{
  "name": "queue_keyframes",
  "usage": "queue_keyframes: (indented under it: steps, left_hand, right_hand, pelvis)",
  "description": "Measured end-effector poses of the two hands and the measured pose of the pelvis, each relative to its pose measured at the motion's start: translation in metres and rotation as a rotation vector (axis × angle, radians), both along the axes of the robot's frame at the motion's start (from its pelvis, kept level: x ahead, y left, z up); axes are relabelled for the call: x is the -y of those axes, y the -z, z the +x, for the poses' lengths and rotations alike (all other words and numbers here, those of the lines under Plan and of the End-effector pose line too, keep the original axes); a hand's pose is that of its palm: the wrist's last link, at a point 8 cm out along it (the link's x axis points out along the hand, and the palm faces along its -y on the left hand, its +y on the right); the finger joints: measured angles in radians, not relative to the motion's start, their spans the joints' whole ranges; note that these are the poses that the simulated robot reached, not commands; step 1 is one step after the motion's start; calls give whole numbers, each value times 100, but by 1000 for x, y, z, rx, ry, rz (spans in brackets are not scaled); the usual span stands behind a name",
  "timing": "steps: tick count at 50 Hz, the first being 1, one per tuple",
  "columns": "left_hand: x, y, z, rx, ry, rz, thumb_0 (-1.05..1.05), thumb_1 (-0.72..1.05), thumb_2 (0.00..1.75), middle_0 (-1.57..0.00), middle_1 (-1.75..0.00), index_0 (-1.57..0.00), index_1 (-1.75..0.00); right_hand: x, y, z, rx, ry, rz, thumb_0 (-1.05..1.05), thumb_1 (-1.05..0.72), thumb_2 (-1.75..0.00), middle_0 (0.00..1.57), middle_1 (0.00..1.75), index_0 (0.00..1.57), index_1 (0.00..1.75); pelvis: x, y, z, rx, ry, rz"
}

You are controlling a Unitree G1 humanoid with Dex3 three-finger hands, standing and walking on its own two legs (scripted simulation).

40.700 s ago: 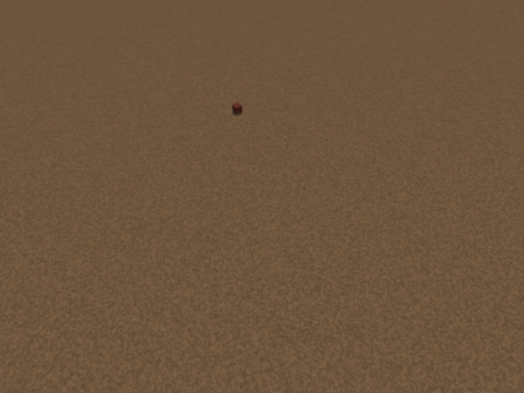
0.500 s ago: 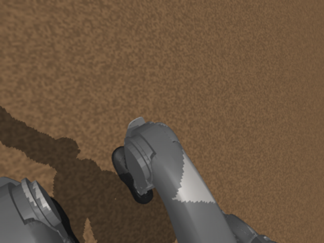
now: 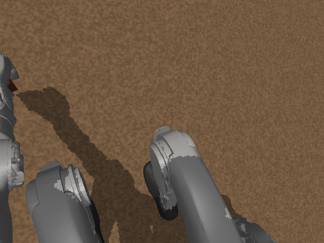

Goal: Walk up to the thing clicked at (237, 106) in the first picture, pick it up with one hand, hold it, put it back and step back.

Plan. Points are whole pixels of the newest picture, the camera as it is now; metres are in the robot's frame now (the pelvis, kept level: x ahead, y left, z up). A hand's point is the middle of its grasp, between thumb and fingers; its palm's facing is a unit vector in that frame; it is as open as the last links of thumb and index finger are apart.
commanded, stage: settle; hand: left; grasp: from above
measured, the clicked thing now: out of the picture +0.52 +0.27 -0.22
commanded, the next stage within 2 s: lift in 0.24 s
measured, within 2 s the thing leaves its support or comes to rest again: neither
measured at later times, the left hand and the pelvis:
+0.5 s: hand out of the picture +0.49 +0.27 -0.14, palm faces -0.42 -0.14 -0.90, open 6.1 cm; pelvis +0.00 -0.01 +0.01, yaw +4 degrees
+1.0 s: hand out of the picture +0.42 +0.29 -0.01, palm faces -0.43 -0.14 -0.89, open 5.9 cm; pelvis -0.01 +0.00 +0.09, yaw +7 degrees
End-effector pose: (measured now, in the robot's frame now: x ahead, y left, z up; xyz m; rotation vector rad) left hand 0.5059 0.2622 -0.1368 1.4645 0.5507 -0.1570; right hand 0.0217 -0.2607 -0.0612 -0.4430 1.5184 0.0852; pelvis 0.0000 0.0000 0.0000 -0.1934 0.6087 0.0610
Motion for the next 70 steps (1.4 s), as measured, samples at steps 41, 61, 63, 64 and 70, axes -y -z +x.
queue_keyframes:
  steps: [41, 61, 63, 64, 70]
  left_hand:
    - [-23, -125, -52, -8, -18, -8, -9, 45, 29, -80, -40, -101, -43]
    - [-23, -271, -115, 10, -33, -11, -9, 48, 20, -85, -31, -104, -33]
    - [-22, -288, -121, 5, -41, -13, -9, 48, 20, -86, -31, -104, -32]
    - [-21, -296, -124, 3, -45, -16, -9, 48, 20, -86, -30, -104, -32]
    - [-17, -348, -142, 1, -55, -21, -10, 47, 19, -88, -29, -105, -31]
  right_hand:
    - [16, -12, 38, 105, 105, -70, 0, -91, -90, 20, 30, 21, 30]
    - [-11, -112, 108, 342, 130, 2, 0, -90, -90, 20, 30, 21, 30]
    - [-13, -127, 111, 357, 141, 9, 0, -90, -90, 20, 30, 21, 30]
    - [-14, -135, 113, 364, 147, 13, 0, -90, -90, 20, 30, 21, 30]
    - [-19, -183, 120, 398, 172, 27, 0, -90, -90, 20, 30, 21, 30]
  pelvis:
    - [4, -52, -8, -26, -52, 75]
    - [3, -168, -5, 56, -75, 117]
    - [3, -184, -3, 70, -76, 123]
    - [3, -192, -2, 78, -76, 125]
    - [2, -241, 8, 138, -78, 145]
